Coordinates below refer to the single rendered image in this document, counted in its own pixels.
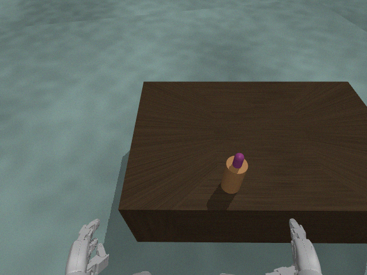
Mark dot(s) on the right robot hand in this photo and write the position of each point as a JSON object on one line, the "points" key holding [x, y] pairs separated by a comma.
{"points": [[303, 253]]}

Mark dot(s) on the bottle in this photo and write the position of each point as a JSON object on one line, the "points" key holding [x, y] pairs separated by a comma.
{"points": [[234, 172]]}

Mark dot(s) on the left robot hand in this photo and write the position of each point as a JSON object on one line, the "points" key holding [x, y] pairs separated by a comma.
{"points": [[81, 250]]}

